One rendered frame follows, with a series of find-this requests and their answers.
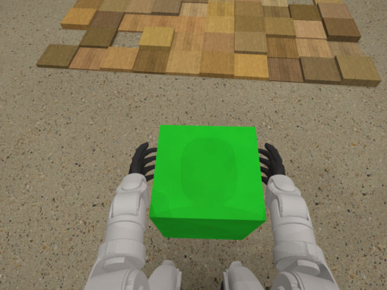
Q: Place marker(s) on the robot shin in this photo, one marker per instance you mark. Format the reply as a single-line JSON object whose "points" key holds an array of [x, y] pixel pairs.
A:
{"points": [[235, 264], [168, 262]]}

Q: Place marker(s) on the robot right hand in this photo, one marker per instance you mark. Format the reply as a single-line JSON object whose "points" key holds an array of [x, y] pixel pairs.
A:
{"points": [[274, 162]]}

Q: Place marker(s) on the robot right shin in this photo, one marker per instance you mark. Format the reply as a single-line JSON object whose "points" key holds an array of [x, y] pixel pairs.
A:
{"points": [[235, 264]]}

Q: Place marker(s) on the left robot forearm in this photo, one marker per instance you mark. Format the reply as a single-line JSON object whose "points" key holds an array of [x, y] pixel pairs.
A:
{"points": [[123, 243]]}

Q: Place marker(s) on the robot left hand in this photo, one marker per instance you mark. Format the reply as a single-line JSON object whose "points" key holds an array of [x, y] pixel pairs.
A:
{"points": [[139, 161]]}

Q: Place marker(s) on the robot right upper arm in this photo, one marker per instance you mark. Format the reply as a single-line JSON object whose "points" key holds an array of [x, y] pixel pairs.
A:
{"points": [[293, 280]]}

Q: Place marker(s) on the carton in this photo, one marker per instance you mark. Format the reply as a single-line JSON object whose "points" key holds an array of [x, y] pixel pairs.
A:
{"points": [[207, 182]]}

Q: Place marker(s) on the right robot forearm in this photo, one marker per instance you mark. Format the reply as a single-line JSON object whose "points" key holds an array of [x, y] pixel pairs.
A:
{"points": [[295, 245]]}

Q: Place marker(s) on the robot left upper arm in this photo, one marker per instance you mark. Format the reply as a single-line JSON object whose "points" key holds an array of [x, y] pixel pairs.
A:
{"points": [[126, 279]]}

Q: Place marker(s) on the robot left shin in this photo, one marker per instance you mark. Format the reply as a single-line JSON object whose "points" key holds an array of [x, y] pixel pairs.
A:
{"points": [[168, 262]]}

